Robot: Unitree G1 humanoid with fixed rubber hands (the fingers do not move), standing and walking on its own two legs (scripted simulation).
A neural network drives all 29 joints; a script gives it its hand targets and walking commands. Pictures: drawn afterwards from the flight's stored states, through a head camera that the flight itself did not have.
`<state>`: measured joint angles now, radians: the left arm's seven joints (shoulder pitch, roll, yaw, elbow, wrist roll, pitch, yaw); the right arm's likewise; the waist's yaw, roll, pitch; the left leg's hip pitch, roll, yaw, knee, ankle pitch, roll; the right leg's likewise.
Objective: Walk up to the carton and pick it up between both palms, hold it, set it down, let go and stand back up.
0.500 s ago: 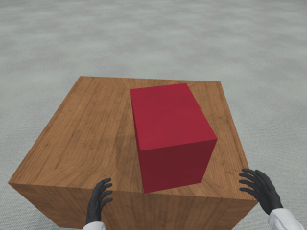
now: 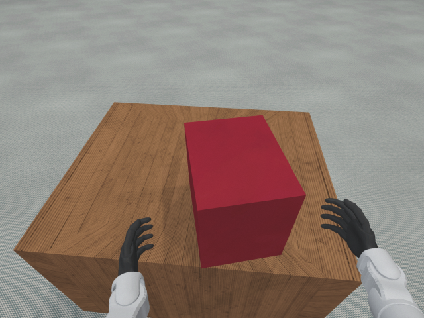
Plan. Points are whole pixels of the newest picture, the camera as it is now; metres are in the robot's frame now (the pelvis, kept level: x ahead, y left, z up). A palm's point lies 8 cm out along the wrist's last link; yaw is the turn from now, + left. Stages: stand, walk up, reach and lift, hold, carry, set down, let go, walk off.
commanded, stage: reach and lift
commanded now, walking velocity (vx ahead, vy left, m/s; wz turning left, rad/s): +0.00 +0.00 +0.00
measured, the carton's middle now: (233, 189) +0.48 -0.01 -0.07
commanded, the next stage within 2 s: none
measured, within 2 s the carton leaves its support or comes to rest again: neither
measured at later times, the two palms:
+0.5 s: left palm (132, 224) +0.29 +0.19 +0.04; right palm (343, 194) +0.37 -0.23 +0.07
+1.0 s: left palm (131, 194) +0.34 +0.20 +0.07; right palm (325, 156) +0.43 -0.20 +0.11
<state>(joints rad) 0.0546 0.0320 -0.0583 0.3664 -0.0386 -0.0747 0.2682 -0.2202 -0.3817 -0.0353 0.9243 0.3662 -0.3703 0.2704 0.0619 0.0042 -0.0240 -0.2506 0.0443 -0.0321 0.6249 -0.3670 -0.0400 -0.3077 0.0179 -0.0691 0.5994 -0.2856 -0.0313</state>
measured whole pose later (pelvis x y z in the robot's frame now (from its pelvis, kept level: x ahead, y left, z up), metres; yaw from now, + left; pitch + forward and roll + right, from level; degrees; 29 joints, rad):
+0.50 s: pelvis +0.00 +0.01 +0.00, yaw +0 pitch +1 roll -2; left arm -0.20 0.03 -0.01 0.36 -0.07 0.13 0.27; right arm -0.50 -0.41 -0.04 0.98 0.37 -0.21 0.25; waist 0.07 0.02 -0.01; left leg -0.27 0.05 -0.03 0.61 -0.35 -0.04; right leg -0.31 0.03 -0.07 0.53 -0.24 -0.03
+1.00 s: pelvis +0.00 +0.01 +0.01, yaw -1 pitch +6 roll -2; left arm -0.44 0.03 0.04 0.48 -0.08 0.22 0.27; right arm -0.79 -0.42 -0.04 1.13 0.37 -0.10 0.22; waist 0.12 0.03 -0.06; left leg -0.36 0.06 -0.03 0.59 -0.33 -0.04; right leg -0.38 0.03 -0.07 0.49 -0.21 -0.03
